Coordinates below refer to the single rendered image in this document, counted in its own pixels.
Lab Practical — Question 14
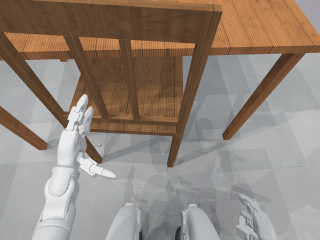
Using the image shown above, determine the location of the robot shin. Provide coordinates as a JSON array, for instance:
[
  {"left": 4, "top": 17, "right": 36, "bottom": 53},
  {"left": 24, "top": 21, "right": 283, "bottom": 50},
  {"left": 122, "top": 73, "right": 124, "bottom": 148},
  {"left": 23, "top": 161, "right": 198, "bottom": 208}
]
[
  {"left": 180, "top": 204, "right": 198, "bottom": 240},
  {"left": 124, "top": 203, "right": 139, "bottom": 240}
]

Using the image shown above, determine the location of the left robot hand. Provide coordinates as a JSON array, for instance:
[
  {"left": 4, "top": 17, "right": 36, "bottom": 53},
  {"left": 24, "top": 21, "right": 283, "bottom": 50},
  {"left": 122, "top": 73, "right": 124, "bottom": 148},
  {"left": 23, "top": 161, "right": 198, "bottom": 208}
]
[{"left": 56, "top": 94, "right": 117, "bottom": 180}]

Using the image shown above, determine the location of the left robot forearm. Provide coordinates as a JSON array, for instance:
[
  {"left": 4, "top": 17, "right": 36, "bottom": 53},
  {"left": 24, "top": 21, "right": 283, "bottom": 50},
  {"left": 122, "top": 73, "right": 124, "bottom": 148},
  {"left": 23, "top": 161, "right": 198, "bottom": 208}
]
[{"left": 31, "top": 166, "right": 80, "bottom": 240}]

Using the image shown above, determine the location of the robot left shin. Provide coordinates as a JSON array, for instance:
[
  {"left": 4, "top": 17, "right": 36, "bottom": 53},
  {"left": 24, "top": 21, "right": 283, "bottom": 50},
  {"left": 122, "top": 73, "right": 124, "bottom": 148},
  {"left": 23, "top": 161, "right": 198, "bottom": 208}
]
[{"left": 124, "top": 203, "right": 139, "bottom": 240}]

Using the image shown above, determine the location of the right robot hand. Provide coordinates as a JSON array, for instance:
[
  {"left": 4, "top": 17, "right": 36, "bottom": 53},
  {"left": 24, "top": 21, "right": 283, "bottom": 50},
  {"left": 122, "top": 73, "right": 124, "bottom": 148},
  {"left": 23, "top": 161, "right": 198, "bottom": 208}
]
[{"left": 236, "top": 194, "right": 277, "bottom": 240}]

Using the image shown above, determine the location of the robot right shin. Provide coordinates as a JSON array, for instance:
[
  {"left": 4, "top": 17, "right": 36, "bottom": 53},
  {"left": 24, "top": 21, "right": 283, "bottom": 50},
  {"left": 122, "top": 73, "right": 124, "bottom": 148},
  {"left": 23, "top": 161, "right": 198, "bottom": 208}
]
[{"left": 180, "top": 204, "right": 198, "bottom": 240}]

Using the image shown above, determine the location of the chair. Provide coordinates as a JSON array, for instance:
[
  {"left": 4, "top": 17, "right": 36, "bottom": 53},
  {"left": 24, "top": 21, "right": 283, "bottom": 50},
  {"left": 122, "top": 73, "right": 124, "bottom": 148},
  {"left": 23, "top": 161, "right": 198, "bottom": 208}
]
[{"left": 0, "top": 0, "right": 223, "bottom": 168}]

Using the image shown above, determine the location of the table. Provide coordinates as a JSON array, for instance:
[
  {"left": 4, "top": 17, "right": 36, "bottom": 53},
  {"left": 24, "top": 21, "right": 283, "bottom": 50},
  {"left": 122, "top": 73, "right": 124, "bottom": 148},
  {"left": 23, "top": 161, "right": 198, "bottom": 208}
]
[{"left": 0, "top": 0, "right": 320, "bottom": 151}]

